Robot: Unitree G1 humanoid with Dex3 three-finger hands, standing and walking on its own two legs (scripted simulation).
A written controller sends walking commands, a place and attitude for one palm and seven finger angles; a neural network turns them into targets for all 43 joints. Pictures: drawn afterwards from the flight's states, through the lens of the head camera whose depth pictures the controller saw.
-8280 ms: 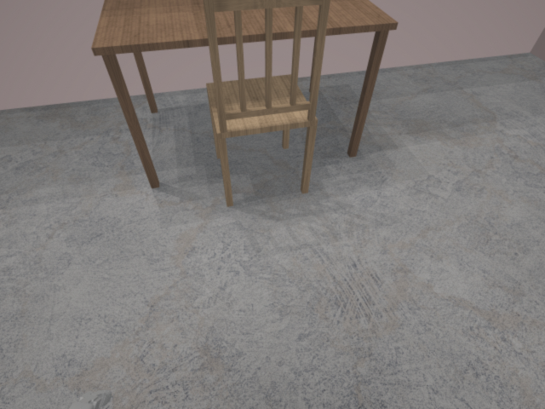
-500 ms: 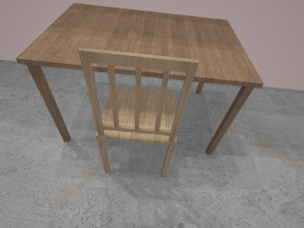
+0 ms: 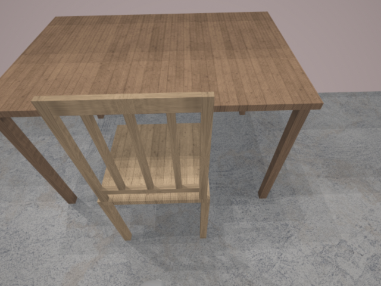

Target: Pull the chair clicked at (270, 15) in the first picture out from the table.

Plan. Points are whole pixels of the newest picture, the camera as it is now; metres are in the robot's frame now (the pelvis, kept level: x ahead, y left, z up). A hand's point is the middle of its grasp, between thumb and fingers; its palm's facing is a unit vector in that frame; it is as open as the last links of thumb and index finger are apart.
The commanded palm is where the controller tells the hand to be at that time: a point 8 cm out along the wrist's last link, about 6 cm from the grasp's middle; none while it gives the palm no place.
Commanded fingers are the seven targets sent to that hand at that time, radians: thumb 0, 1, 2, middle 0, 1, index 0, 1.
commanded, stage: come to a stop and stand still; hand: left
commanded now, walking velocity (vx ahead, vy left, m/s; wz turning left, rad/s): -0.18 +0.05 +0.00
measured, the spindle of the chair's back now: (141, 156) +0.47 +0.17 -0.06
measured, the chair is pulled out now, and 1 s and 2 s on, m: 0.00 0.00 0.00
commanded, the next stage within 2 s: look again from close up in 1.44 s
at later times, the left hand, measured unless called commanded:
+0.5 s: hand out of the picture +0.00 +0.22 -0.17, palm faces +0.01 -0.98 -0.21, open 7.4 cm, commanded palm none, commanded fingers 0.00 0.90 0.90 -0.20 -0.30 -0.20 -0.30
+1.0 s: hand out of the picture -0.05 +0.15 -0.17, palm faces +0.08 -0.98 -0.19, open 7.4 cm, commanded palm none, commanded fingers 0.00 0.90 0.90 -0.20 -0.30 -0.20 -0.30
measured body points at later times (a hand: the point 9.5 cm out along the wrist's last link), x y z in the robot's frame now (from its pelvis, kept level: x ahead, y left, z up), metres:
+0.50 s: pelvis -0.02 +0.03 +0.01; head +0.02 +0.04 +0.45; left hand +0.00 +0.27 -0.16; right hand +0.04 -0.20 -0.14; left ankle +0.03 +0.14 -0.74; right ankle -0.09 -0.10 -0.69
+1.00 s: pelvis -0.02 +0.00 +0.00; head +0.01 -0.02 +0.45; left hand -0.06 +0.20 -0.16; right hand -0.01 -0.24 -0.17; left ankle -0.01 +0.12 -0.74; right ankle -0.08 -0.11 -0.74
